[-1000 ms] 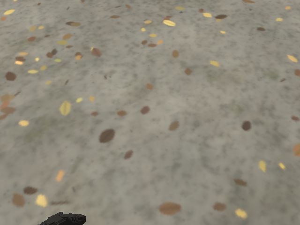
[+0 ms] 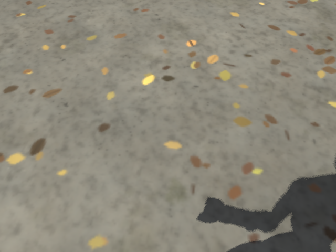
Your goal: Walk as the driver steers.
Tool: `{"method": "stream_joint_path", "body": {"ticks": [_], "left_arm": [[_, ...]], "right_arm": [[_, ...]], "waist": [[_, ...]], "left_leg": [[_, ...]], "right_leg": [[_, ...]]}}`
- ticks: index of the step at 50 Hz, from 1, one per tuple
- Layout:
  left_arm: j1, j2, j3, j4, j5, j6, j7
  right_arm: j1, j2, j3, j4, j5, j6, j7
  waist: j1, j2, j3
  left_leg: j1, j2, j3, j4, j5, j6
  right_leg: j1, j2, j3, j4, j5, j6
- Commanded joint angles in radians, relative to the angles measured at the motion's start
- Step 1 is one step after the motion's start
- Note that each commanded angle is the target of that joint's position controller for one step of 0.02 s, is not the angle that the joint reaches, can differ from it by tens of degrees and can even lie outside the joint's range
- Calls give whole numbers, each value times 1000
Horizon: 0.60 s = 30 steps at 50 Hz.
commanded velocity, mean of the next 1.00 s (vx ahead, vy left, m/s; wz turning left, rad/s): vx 1.00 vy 0.00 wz -0.94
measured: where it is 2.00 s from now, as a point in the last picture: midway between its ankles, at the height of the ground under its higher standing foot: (294, 112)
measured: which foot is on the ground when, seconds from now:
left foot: up 0.00-0.32, down 0.34-0.78, up 0.80-1.00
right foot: down 0.00-0.34, up 0.36-0.76, down 0.78-1.00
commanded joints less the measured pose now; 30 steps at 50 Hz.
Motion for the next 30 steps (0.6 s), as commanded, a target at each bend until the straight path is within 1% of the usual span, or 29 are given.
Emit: {"method": "stream_joint_path", "body": {"ticks": [1, 2, 3, 4, 5, 6, 7, 8, 9, 11, 12, 13, 14, 15, 16, 17, 18, 19, 20, 21, 22, 23, 24, 25, 26, 27, 28, 29, 30], "left_arm": [[264, 212, 83, 32, -5, -7, 44], [220, 196, 76, 34, -4, -24, 50], [191, 172, 63, 28, -6, -41, 52], [186, 151, 53, 32, -10, -54, 48], [188, 145, 51, 34, -14, -66, 43], [176, 151, 53, 32, -14, -74, 39], [174, 154, 56, 32, -13, -80, 36], [176, 154, 60, 33, -13, -83, 31], [183, 162, 65, 35, -15, -85, 25], [217, 177, 74, 47, -26, -87, 16], [237, 182, 77, 53, -28, -85, 16], [250, 186, 80, 57, -27, -80, 20], [253, 201, 84, 59, -23, -77, 24], [244, 229, 89, 61, -16, -75, 23], [199, 240, 89, 56, -14, -79, 17], [171, 119, 54, 25, -13, -93, 18], [276, 2, 17, -42, -56, -95, 18], [231, 73, 12, -12, -25, -75, 32], [156, 114, 22, -6, -1, -62, 22], [114, 112, 24, -7, 8, -51, 7], [69, 91, 20, -29, 17, -42, -10], [66, 63, 13, -42, 17, -26, -26], [43, 39, 4, -58, 15, -13, -34], [21, 25, -2, -79, 13, -4, -40], [-9, 24, -6, -99, 13, 0, -44], [-41, 23, -8, -115, 12, 1, -47], [-61, 22, -13, -138, 9, 3, -50], [-93, 32, -14, -150, 5, 6, -52], [-130, 40, -15, -162, 5, 7, -58]], "right_arm": [[-163, -175, -21, -228, -4, -61, -1], [-161, -162, -16, -212, -24, -46, -4], [-119, -164, -14, -202, -41, -23, -3], [-115, -157, -13, -201, -45, 0, -2], [-152, -144, -10, -217, -43, 12, 0], [-220, -127, -3, -247, -37, 16, 5], [-288, -106, 6, -276, -28, 14, 12], [-336, -87, 14, -293, -16, 12, 17], [-361, -79, 18, -298, -4, 10, 21], [-382, -94, 14, -297, 12, 8, 23], [-390, -109, 9, -300, 14, 7, 21], [-380, -127, 3, -297, 13, 5, 17], [-332, -154, -9, -282, 13, 2, 10], [-217, -196, -29, -252, 13, -3, -2], [-18, -233, -50, -209, 8, -8, -18], [197, -309, -75, -178, -19, -14, -41], [110, -380, -86, -193, -43, -13, -36], [-34, -293, -85, -218, -33, -2, -29], [-93, -203, -63, -223, -23, 3, -25], [-94, -161, -53, -198, -23, 4, -20], [-69, -154, -48, -161, -21, -1, -20], [-50, -141, -44, -129, -16, -10, -17], [-33, -120, -39, -103, -5, -20, -7], [-23, -110, -37, -86, 5, -31, 1], [-30, -107, -36, -78, 9, -40, 8], [-32, -96, -33, -66, 11, -45, 12], [-53, -116, -35, -66, 6, -54, 12], [-69, -118, -36, -59, 4, -59, 10], [-60, -129, -38, -50, 3, -62, 8]], "waist": [[91, 73, -79], [42, 105, -32], [-4, 104, -6], [-23, 97, 1], [-24, 92, 16], [-15, 82, 37], [-2, 63, 54], [15, 44, 53], [32, 28, 42], [65, 3, 6], [77, -9, -5], [76, -14, -18], [54, -15, -54], [-11, 6, -133], [-134, 31, -225], [-206, 147, -352], [-58, 503, -462], [-42, 335, -314], [-47, 177, -197], [-39, 75, -115], [-29, 78, -70], [-10, 104, -36], [2, 106, -14], [12, 107, -6], [22, 100, 1], [28, 89, 10], [50, 116, 18], [60, 102, 46], [57, 84, 68]], "left_leg": [[-746, 13, -149, 111, -15, 8], [-662, 35, -145, 41, -34, 1], [-583, 52, -148, -25, -52, -13], [-535, 65, -143, -91, -86, -29], [-501, 74, -130, -181, -87, -39], [-468, 76, -109, -283, -16, -45], [-418, 70, -98, -386, 95, -46], [-352, 56, -93, -488, 230, -41], [-293, 35, -87, -580, 344, -33], [-208, -4, -79, -686, 449, -14], [-197, -16, -87, -731, 441, -5], [-178, -30, -98, -777, 410, 1], [-124, -58, -100, -802, 342, 8], [1, -89, -88, -807, 237, 18], [227, -69, -80, -802, 171, 29], [460, 143, -292, -825, -174, 57], [577, 418, -913, -1096, -433, 146], [429, 392, -962, -1136, -587, 176], [308, 338, -760, -1102, -494, 169], [196, 292, -589, -1097, -298, 156], [126, 251, -456, -1109, -162, 137], [77, 236, -368, -1124, -85, 125], [62, 227, -300, -1141, -4, 113], [56, 226, -238, -1156, 79, 106], [42, 220, -168, -1174, 168, 104], [25, 190, -76, -1184, 264, 86], [4, 196, -28, -1201, 324, 93], [-9, 183, 29, -1224, 368, 91], [-2, 172, 79, -1249, 398, 87]], "right_leg": [[649, -367, 825, -551, -70, -219], [503, -307, 723, -552, 9, -183], [378, -273, 654, -546, 110, -178], [287, -247, 612, -557, 125, -175], [211, -219, 574, -575, 125, -169], [140, -186, 538, -600, 122, -158], [81, -159, 516, -614, 130, -139], [48, -133, 494, -619, 150, -113], [46, -120, 481, -616, 193, -88], [114, -138, 499, -590, 296, -53], [180, -152, 518, -557, 343, -37], [249, -160, 536, -508, 393, -18], [310, -161, 547, -420, 512, 4], [343, -147, 529, -252, 632, 29], [262, -107, 483, 0, 648, 58], [96, -47, 403, 362, 314, 73], [-171, 39, 286, 604, -237, 104], [-291, -74, 240, 677, -125, 93], [-295, -133, 214, 643, -49, 96], [-272, -171, 198, 596, -18, 102], [-258, -200, 202, 565, -16, 107], [-254, -217, 197, 558, -16, 115], [-274, -234, 192, 556, -7, 116], [-295, -241, 185, 551, 23, 117], [-302, -245, 175, 533, 66, 119], [-292, -238, 157, 500, 116, 118], [-282, -247, 152, 452, 165, 119], [-277, -248, 137, 389, 205, 120], [-264, -244, 100, 301, 237, 112]]}}
Next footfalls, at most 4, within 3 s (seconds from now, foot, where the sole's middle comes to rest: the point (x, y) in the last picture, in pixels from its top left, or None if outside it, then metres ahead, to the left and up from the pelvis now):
0.34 left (130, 232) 0.54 0.15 -0.73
0.78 right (222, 174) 0.78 -0.24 -0.73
1.22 left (264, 107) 1.17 -0.51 -0.73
1.62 right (325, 115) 1.11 -0.81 -0.73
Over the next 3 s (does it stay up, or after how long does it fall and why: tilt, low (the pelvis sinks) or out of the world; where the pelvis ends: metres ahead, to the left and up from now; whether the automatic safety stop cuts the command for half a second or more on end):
stays up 1.24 -0.68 0.04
